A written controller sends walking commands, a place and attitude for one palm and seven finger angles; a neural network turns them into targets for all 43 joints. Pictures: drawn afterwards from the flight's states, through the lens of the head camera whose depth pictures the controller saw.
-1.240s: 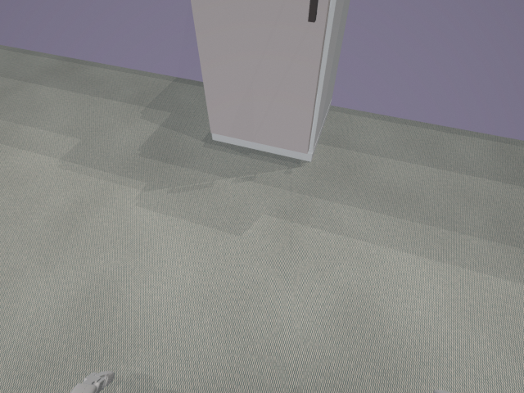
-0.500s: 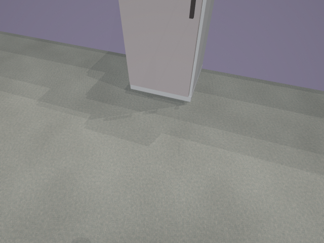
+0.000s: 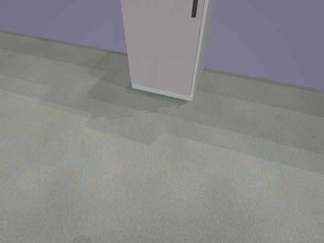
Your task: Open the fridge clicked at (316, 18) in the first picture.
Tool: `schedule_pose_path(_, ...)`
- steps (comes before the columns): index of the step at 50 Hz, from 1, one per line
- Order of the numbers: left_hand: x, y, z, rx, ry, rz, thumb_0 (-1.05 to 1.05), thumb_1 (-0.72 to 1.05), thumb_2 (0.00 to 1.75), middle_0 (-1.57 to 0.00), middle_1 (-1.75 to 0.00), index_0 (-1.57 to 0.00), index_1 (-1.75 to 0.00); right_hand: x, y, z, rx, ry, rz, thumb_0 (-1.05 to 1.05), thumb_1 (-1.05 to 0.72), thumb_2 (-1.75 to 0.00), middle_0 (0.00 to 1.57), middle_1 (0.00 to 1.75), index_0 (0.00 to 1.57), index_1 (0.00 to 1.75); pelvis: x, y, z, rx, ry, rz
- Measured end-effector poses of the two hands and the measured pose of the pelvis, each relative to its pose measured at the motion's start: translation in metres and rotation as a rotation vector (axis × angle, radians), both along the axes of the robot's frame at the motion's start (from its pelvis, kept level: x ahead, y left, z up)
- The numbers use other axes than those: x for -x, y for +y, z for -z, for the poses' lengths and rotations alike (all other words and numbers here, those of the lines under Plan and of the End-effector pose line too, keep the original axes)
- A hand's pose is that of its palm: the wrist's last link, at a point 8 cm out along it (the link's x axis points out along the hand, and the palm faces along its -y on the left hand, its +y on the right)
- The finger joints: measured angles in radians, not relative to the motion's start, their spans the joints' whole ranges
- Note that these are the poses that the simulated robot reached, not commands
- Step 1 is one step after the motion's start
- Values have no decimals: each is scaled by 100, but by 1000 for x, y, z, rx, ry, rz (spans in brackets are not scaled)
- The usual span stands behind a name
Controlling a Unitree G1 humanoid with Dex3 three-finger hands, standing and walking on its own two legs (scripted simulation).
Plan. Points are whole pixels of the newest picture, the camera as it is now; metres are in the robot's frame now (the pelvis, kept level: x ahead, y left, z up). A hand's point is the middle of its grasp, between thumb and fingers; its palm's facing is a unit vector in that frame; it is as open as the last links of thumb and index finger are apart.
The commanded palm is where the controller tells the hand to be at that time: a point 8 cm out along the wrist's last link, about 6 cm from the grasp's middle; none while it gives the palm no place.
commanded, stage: look at it before walking up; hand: right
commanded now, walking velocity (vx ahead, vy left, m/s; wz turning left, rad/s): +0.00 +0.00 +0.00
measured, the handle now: out of the picture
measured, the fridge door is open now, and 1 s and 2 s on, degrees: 0 0 0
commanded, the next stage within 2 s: walk to a spot facing it in 0.30 s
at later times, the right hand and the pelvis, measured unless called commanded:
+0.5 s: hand out of the picture +0.08 -0.24 -0.16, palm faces -0.03 +0.95 -0.32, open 7.4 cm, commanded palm none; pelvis +0.01 +0.00 +0.00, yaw +1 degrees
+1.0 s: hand out of the picture +0.08 -0.15 -0.17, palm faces -0.11 +0.98 -0.14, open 7.4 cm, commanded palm none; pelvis +0.15 +0.02 -0.01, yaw +11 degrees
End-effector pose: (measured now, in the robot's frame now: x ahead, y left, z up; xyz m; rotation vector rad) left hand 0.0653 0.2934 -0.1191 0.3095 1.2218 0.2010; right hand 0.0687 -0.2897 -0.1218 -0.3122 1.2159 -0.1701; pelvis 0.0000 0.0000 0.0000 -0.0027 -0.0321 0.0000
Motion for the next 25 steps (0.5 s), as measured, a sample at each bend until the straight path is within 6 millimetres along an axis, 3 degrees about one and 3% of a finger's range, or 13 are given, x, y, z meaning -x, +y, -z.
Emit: schedule_pose_path(25,-19,-5,1,7,-18,6,1,91,90,-20,-30,-20,-30,-7,3,2,-1,11,11,0,-90,-90,21,30,20,30,-12,0,1,-1,2,-14)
